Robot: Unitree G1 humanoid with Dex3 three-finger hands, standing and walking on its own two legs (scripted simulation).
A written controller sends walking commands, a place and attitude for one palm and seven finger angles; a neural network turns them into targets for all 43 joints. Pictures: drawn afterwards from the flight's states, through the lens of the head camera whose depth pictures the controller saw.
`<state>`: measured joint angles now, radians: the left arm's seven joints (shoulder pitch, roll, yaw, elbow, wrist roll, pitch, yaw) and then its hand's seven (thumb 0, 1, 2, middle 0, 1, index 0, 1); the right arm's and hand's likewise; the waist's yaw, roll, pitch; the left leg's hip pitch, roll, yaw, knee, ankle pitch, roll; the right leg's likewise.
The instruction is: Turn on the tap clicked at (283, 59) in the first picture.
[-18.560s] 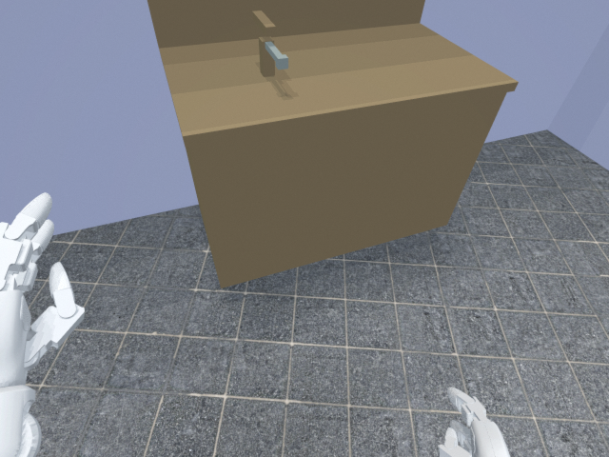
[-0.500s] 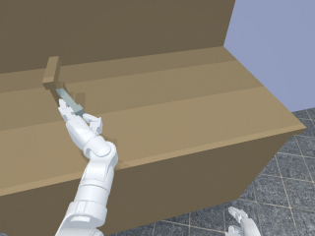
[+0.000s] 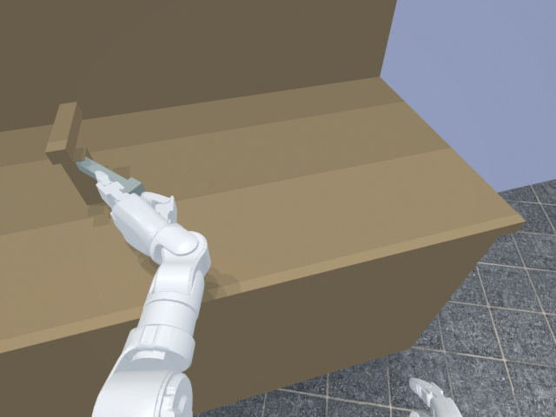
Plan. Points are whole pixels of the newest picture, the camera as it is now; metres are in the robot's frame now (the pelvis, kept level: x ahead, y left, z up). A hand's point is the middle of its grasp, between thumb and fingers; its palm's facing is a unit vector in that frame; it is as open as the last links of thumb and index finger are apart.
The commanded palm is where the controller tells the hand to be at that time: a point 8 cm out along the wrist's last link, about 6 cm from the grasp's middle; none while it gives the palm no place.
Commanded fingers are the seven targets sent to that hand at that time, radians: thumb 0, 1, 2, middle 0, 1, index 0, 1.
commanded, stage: push the lever round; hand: left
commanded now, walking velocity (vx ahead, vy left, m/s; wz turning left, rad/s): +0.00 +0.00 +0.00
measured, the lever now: (132, 191) +0.42 +0.25 +0.11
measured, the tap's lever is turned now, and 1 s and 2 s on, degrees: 41 58 45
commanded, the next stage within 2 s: lift the hand up off the lever in 0.42 s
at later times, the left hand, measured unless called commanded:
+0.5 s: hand (181, 187) +0.44 +0.17 +0.10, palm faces +0.79 -0.60 -0.12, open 8.6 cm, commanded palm +0.39 +0.21 +0.09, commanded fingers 0.00 0.90 0.90 -0.15 -0.15 -0.15 -0.15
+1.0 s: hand (176, 186) +0.44 +0.18 +0.11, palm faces +0.78 -0.62 -0.09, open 8.8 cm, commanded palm +0.37 +0.21 +0.11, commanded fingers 0.00 0.90 0.90 -0.15 -0.15 -0.15 -0.15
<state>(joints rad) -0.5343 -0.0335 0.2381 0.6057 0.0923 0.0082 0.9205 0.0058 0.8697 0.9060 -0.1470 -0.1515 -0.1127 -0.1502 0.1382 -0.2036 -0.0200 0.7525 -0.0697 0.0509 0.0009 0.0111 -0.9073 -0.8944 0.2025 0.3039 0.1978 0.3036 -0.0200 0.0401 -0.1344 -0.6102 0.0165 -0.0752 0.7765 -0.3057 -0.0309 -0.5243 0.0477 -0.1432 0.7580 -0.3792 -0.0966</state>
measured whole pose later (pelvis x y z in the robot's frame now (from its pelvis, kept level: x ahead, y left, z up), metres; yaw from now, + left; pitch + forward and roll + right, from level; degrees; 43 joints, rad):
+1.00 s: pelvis +0.01 +0.01 +0.00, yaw -2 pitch +9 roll -1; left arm -0.59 -0.01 0.33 0.64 0.10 0.05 0.89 0.06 0.73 0.85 -0.15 -0.15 -0.15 -0.15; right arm 0.22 -0.21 -0.03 0.73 -0.07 0.05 0.03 0.01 -0.91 -0.89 0.20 0.30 0.20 0.30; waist -0.07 0.04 -0.15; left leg -0.59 0.03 -0.04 0.75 -0.31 -0.03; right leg -0.51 0.06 -0.11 0.72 -0.37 -0.08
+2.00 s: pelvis +0.00 +0.01 +0.01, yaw -2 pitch +4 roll +0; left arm -0.57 -0.03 0.31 0.54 0.06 0.17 0.89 0.20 0.81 0.87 -0.15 -0.15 -0.15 -0.15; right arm 0.15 -0.19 -0.02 0.78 -0.07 0.01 0.00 0.01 -0.91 -0.89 0.20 0.30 0.20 0.30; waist -0.02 0.04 -0.12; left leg -0.50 0.02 -0.04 0.69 -0.27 -0.03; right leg -0.42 0.05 -0.11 0.67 -0.33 -0.09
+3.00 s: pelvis +0.02 +0.01 +0.02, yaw +0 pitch +1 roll +0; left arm -0.51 -0.03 0.19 0.30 0.03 0.32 0.84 0.02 0.90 0.90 -0.15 -0.15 -0.15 -0.15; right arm 0.06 -0.19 0.00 0.77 -0.04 0.02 0.00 0.01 -0.91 -0.89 0.20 0.30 0.20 0.30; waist 0.05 0.04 -0.09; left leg -0.33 0.01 -0.05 0.57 -0.25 -0.03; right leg -0.25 0.04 -0.11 0.55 -0.32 -0.08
